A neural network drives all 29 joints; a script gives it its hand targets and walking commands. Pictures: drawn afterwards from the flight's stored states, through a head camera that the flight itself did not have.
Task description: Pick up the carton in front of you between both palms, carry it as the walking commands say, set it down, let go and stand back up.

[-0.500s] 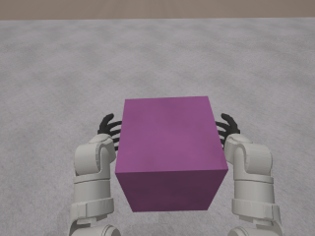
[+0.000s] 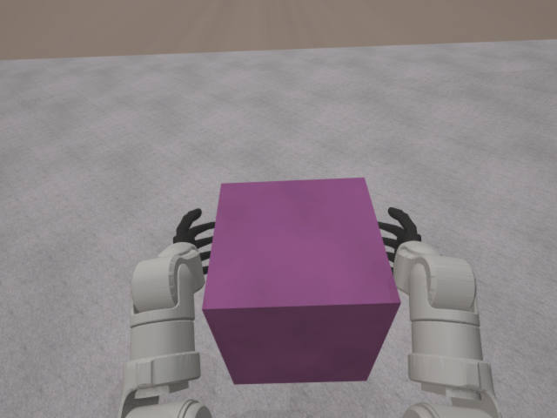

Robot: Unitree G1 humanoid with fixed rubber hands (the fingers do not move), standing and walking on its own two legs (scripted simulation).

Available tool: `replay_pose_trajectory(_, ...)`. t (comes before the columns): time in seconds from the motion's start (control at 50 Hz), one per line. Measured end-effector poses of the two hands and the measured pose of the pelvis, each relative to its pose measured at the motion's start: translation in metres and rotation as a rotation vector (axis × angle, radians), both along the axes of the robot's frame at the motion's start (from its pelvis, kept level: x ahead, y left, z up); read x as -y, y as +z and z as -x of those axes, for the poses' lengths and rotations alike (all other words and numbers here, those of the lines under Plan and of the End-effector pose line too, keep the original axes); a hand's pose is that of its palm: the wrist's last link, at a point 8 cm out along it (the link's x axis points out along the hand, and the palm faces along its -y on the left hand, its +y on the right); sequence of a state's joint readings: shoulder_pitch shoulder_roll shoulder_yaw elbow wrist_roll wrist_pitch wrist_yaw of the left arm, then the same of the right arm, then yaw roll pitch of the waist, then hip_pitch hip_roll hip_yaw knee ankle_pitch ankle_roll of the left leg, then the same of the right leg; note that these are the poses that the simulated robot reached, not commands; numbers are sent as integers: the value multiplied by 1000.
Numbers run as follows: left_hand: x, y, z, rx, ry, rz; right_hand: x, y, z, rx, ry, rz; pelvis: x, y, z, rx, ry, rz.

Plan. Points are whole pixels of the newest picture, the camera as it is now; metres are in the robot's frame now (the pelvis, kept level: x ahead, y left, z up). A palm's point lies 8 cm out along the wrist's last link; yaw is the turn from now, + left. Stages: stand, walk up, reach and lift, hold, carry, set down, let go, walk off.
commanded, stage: carry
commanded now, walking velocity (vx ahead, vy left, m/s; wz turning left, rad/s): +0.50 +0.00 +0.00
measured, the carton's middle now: (296, 285) +0.33 +0.00 +0.05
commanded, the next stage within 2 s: none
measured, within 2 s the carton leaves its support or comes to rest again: neither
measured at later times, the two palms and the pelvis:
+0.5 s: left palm (219, 214) +0.51 +0.14 +0.04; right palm (379, 215) +0.48 -0.16 +0.05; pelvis +0.17 +0.02 -0.04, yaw +1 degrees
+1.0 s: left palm (238, 183) +0.82 +0.15 -0.11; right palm (340, 179) +0.83 -0.15 -0.12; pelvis +0.50 -0.01 -0.15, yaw -1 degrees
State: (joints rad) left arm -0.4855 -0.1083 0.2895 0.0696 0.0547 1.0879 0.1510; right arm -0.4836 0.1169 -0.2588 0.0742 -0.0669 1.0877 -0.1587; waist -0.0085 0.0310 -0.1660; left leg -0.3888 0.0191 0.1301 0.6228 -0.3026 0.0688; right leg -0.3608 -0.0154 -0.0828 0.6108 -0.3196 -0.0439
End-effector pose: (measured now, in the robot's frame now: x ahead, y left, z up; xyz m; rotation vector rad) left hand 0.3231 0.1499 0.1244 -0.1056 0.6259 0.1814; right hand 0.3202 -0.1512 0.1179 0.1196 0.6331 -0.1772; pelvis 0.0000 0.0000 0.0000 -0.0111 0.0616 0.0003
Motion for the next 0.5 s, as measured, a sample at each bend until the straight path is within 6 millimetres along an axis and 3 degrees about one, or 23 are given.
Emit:
replay_pose_trajectory(0.14, 2, -15, -31, -12, -1, 3, 3, -8, -34, -12, -3, 10, 2, -3, -30, -30, -15, -7)
replay_pose_trajectory(0.24, -6, -27, -69, 21, -24, 16, -6, -14, -67, 22, -18, 28, -10, -18, -59, -35, -16, -18)
replay_pose_trajectory(0.3, -7, -42, -96, 20, -53, 6, -6, -30, -80, 20, -49, 40, -19, -30, -78, -40, -12, -29)
replay_pose_trajectory(0.38, -2, -65, -124, -53, -60, 29, -1, -56, -94, -54, -82, 41, -23, -29, -108, -30, 0, -13)
replay_pose_trajectory(0.44, 3, -75, -149, -54, -52, 46, 4, -63, -120, -55, -88, 41, -22, -31, -135, -25, 4, -12)
replay_pose_trajectory(0.5, 7, -80, -183, -16, -39, 45, 9, -65, -159, -15, -83, 41, -17, -38, -168, -26, 14, -17)
